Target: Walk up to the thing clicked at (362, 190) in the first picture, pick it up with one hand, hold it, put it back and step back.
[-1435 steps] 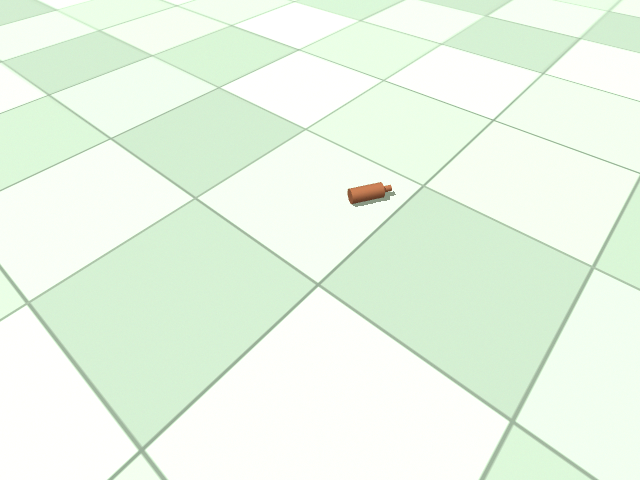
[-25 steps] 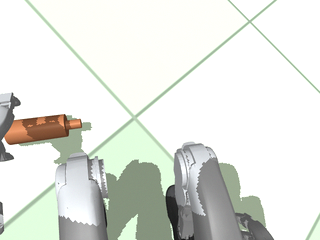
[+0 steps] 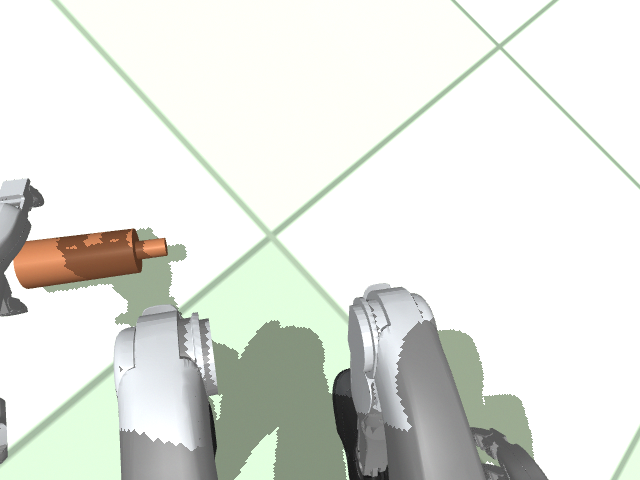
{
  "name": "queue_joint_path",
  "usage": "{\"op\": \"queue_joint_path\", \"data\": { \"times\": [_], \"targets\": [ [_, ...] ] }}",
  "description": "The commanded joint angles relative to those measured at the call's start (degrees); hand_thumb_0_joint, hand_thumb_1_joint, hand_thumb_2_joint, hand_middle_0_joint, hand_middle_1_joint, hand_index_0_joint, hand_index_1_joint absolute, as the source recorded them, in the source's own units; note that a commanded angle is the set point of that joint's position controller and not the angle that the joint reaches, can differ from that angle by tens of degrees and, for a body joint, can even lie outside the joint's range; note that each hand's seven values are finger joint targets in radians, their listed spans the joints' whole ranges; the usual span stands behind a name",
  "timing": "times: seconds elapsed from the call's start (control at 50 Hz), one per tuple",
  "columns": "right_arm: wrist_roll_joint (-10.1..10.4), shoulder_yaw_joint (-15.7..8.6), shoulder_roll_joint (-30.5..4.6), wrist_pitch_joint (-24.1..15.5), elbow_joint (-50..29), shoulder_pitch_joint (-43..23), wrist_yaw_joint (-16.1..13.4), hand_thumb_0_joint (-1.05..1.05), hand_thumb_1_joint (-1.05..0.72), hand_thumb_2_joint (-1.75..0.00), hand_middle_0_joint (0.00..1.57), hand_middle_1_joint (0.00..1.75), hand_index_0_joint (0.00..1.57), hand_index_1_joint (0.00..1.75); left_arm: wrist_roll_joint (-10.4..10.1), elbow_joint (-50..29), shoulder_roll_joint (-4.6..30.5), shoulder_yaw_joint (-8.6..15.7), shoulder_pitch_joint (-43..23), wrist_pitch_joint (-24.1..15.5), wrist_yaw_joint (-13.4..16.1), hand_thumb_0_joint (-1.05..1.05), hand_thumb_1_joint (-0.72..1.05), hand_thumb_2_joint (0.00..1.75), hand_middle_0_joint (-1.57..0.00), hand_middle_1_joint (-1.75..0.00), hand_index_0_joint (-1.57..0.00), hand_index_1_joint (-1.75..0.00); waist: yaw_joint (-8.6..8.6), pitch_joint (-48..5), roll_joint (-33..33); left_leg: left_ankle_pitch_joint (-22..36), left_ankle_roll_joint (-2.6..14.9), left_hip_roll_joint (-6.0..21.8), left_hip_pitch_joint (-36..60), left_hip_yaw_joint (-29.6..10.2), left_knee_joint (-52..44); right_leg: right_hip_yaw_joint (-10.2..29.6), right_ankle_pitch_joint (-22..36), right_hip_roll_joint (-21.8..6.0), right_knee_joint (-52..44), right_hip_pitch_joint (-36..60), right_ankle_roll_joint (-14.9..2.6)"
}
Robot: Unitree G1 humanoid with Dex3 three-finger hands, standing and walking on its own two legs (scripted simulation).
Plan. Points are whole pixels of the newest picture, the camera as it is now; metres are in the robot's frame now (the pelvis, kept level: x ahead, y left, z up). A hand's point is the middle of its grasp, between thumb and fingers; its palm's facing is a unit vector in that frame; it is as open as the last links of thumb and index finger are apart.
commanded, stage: rise first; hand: left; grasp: from above
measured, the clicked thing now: (98, 255) +0.43 +0.30 -0.29
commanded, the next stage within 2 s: approach in 0.08 s
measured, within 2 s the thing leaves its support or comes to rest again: neither
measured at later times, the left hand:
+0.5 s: hand (57, 244) +0.42 +0.31 -0.17, palm faces -0.41 -0.07 -0.91, open 14.2 cm
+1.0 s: hand (29, 254) +0.40 +0.33 -0.16, palm faces -0.46 -0.08 -0.89, open 14.3 cm
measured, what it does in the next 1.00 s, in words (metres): stands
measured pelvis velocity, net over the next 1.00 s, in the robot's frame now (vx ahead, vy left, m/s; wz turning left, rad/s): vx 0.00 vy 0.00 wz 0.00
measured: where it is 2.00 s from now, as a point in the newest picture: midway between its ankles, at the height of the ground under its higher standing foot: (283, 470)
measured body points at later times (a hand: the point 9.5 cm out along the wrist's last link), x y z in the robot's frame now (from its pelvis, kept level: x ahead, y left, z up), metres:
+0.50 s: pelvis +0.00 +0.00 +0.00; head +0.21 +0.08 +0.38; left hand +0.44 +0.31 -0.12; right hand +0.09 -0.27 -0.11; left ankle +0.08 +0.14 -0.29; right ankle +0.10 -0.13 -0.29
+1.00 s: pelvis +0.00 +0.00 +0.00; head +0.23 +0.06 +0.39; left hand +0.42 +0.34 -0.11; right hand +0.07 -0.27 -0.12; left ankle +0.08 +0.14 -0.29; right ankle +0.10 -0.13 -0.29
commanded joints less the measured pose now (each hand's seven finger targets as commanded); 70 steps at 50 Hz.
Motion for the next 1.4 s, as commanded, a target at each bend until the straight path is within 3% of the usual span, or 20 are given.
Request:
{"op": "queue_joint_path", "data": {
  "times": [0.0,0.16,0.28,0.4,0.44,0.5,0.56,0.6,0.66,0.68,0.78,0.9,0.94,1.02,1.14,1.2,1.24,1.26,1.32,1.38],
  "targets": [
    [0.2,-4.0,-13.8,-0.1,-1.7,8.8,-0.5,0.0,-0.9,-0.9,0.2,0.3,0.2,0.3,-0.9,-7.9,16.6,2.6,-13.4,-0.1,1.8,0.0,-0.59,1.04,-0.08,-1.0,-0.06,-1.02,1.31,-36.9,15.4,6.3,3.02,-0.8,30.6,7.7,-14.4,-6.0,9.8,1.2,-14.3,14.2,-4.66],
    [-0.1,-3.6,-14.1,-0.1,-1.5,8.9,-0.3,0.0,-0.9,-0.9,0.2,0.3,0.2,0.3,-0.6,-6.6,17.0,2.9,-14.2,-1.0,2.5,0.0,-0.61,1.13,-0.08,-0.96,-0.03,-1.01,0.58,-35.8,15.0,5.8,3.09,-0.8,29.6,7.6,-13.7,-6.1,9.4,1.1,-14.2,13.7,-4.59],
    [-0.4,-3.4,-13.9,-0.6,-0.9,9.2,-0.4,0.0,-0.9,-0.9,0.2,0.3,0.2,0.3,0.0,-6.3,11.8,-2.0,-18.9,-1.4,3.2,0.0,-0.58,1.04,-0.07,-1.04,-0.06,-1.05,-1.92,-34.8,16.6,3.7,2.77,-0.7,30.1,7.1,-14.2,-6.7,7.6,1.4,-14.3,11.1,-4.79],
    [-0.7,-2.9,-14.4,-1.9,-0.2,11.1,-0.4,0.0,-0.9,-0.89,0.2,0.3,0.2,0.3,0.8,-3.6,8.4,-4.9,-24.5,0.3,6.7,0.0,-0.58,1.03,-0.07,-1.04,-0.06,-1.04,-4.85,-34.7,16.8,4.0,2.67,-0.5,30.5,7.1,-13.5,-6.9,8.6,1.2,-14.7,10.4,-4.54],
    [-0.7,-2.5,-14.7,-2.2,-0.6,11.0,-0.5,0.0,-0.9,-0.9,0.2,0.3,0.2,0.3,1.6,-2.8,10.8,-3.1,-24.8,1.9,8.2,0.0,-0.59,1.05,-0.07,-1.03,-0.06,-1.05,-3.62,-36.3,18.6,4.9,2.57,-0.5,31.4,7.4,-13.9,-6.7,9.4,1.2,-14.3,10.8,-4.61],
    [-1.0,-1.9,-14.7,-2.8,-0.7,11.1,0.0,0.0,-0.9,-0.9,0.2,0.3,0.2,0.3,2.4,3.0,11.3,-2.1,-23.8,5.0,9.3,0.0,-0.58,1.05,-0.07,-1.03,-0.06,-1.04,-3.95,-34.3,18.2,4.7,2.73,-0.5,30.3,7.8,-13.8,-6.7,9.8,1.3,-14.0,10.9,-4.67],
    [-0.9,-1.3,-14.4,-3.0,-1.6,10.1,0.4,0.0,-0.9,-0.9,0.2,0.3,0.2,0.3,1.5,3.2,13.8,0.2,-22.5,7.4,9.8,0.0,-0.59,1.05,-0.07,-1.03,-0.06,-1.04,-2.0,-36.8,18.9,5.6,3.03,-0.6,29.6,8.4,-14.0,-6.2,10.8,1.4,-14.0,12.9,-4.84],
    [-1.0,-0.9,-14.5,-3.1,-2.0,9.9,0.8,0.0,-0.9,-0.9,0.2,0.3,0.2,0.3,0.7,4.0,13.7,-0.3,-21.4,8.6,9.0,0.0,-0.59,1.06,-0.07,-1.03,-0.06,-1.05,-2.57,-36.7,16.3,5.4,3.65,-0.6,27.1,8.6,-13.1,-5.6,11.2,1.7,-14.6,15.1,-4.46],
    [-0.5,-0.8,-14.3,-3.0,-2.4,9.4,1.0,0.0,-0.9,-0.9,0.2,0.3,0.2,0.3,-1.2,2.3,16.1,1.8,-17.1,9.7,7.5,0.0,-0.59,1.06,-0.08,-1.02,-0.06,-1.03,-0.33,-38.8,15.3,7.0,3.96,-0.8,26.0,9.1,-12.9,-5.0,12.6,1.7,-14.3,19.1,-4.2],
    [-0.4,-1.0,-14.2,-3.2,-2.6,9.5,1.2,0.0,-0.9,-0.9,0.2,0.3,0.2,0.3,-1.8,3.6,15.4,1.3,-15.3,10.0,6.6,0.0,-0.59,1.05,-0.08,-1.02,-0.06,-1.03,-0.62,-36.8,14.0,6.5,4.14,-0.7,24.8,9.2,-12.6,-4.8,12.1,1.8,-14.5,18.8,-4.11],
    [0.2,-2.0,-13.9,-2.9,-2.6,10.4,1.5,0.0,-0.9,-0.9,0.2,0.3,0.2,0.3,-4.9,-5.2,15.7,1.6,-15.0,7.5,1.9,0.0,-0.61,1.04,-0.07,-1.02,-0.06,-1.03,-0.05,-37.6,13.7,5.3,4.15,-0.7,23.9,8.8,-12.8,-4.4,10.3,1.6,-15.2,20.7,-4.16],
    [1.2,-4.9,-14.3,-2.2,-2.1,13.6,0.8,0.0,-0.9,-0.9,0.2,0.3,0.2,0.3,-5.4,-16.9,10.5,-2.2,-18.9,2.4,-1.0,0.0,-0.59,1.1,-0.08,-1.04,-0.06,-1.06,-2.45,-40.2,16.5,5.8,2.94,-0.4,30.6,7.5,-13.6,-5.5,10.8,1.2,-16.1,17.9,-4.64],
    [1.3,-4.9,-14.0,-1.8,-1.6,13.5,0.5,0.0,-0.9,-0.9,0.2,0.3,0.2,0.3,-5.0,-14.8,8.4,-3.9,-18.7,1.7,-0.9,0.0,-0.61,1.03,-0.07,-1.01,-0.06,-1.02,-2.58,-38.3,16.1,5.3,2.82,-0.2,30.4,7.4,-13.9,-5.7,10.3,1.4,-16.4,16.4,-4.71],
    [1.1,-3.5,-14.0,-1.2,-1.2,13.2,0.2,0.0,-0.9,-0.9,0.2,0.3,0.2,0.3,-3.1,-4.9,7.2,-4.7,-17.3,1.1,1.2,0.0,-0.58,1.06,-0.08,-1.02,-0.07,-1.03,-3.71,-33.2,11.9,5.6,3.06,-0.4,27.5,6.9,-13.3,-6.5,10.5,1.6,-16.1,14.6,-4.55],
    [-0.1,-1.8,-14.7,-1.6,-1.3,10.1,0.2,0.0,-0.9,-0.9,0.2,0.3,0.2,0.3,1.4,0.7,12.5,-1.6,-20.2,0.3,6.0,0.0,-0.51,1.05,-0.09,-1.08,-0.09,-1.08,-2.78,-31.8,15.3,5.4,2.65,-0.4,29.2,6.9,-13.4,-7.4,9.8,1.7,-13.5,12.2,-4.79],
    [-1.4,-1.0,-15.1,-2.3,-1.4,9.2,0.7,0.0,-0.9,-0.9,0.2,0.3,0.2,0.3,3.0,6.3,12.7,-1.0,-20.7,1.0,8.7,0.0,-0.55,1.0,-0.06,-1.02,-0.06,-1.02,-4.37,-30.2,16.4,5.0,2.69,-0.5,28.6,7.1,-12.8,-7.6,9.6,1.6,-12.6,11.3,-4.52],
    [-2.2,-0.7,-15.6,-2.8,-1.3,8.8,0.9,0.0,-0.9,-0.9,0.2,0.3,0.2,0.3,3.5,6.0,15.1,0.3,-23.4,0.9,10.5,0.0,-0.56,1.01,-0.06,-1.0,-0.05,-1.02,-5.17,-30.4,15.7,4.2,2.84,-0.4,27.7,6.8,-11.7,-7.7,9.0,1.7,-12.4,11.0,-4.41],
    [-2.6,-0.3,-15.5,-3.1,-1.5,8.1,1.0,0.0,-0.89,-0.9,0.2,0.3,0.2,0.3,3.7,8.0,14.6,-0.2,-22.3,1.3,11.1,0.0,-0.56,1.0,-0.06,-1.01,-0.05,-1.02,-4.79,-30.4,16.3,3.6,2.81,-0.5,27.1,7.0,-11.6,-7.4,8.3,1.8,-12.6,11.0,-4.49],
    [-4.1,0.3,-16.3,-4.4,-1.4,7.9,1.7,0.0,-0.89,-0.9,0.2,0.3,0.2,0.3,3.8,8.5,15.8,-0.1,-24.1,2.1,12.5,0.0,-0.55,1.01,-0.07,-1.0,-0.06,-1.01,-6.42,-30.0,17.9,2.9,2.85,-0.4,27.7,6.7,-10.7,-8.1,7.7,1.9,-11.5,10.4,-4.03],
    [-5.0,0.5,-16.7,-5.6,-1.5,7.2,2.2,0.0,-0.89,-0.9,0.2,0.3,0.2,0.3,3.0,8.4,18.2,1.4,-23.6,2.7,13.4,0.0,-0.56,1.01,-0.06,-1.0,-0.05,-1.01,-6.03,-31.8,19.5,3.1,2.62,-0.1,27.8,6.4,-9.5,-8.1,8.1,2.1,-10.5,11.2,-4.23]
  ]
}}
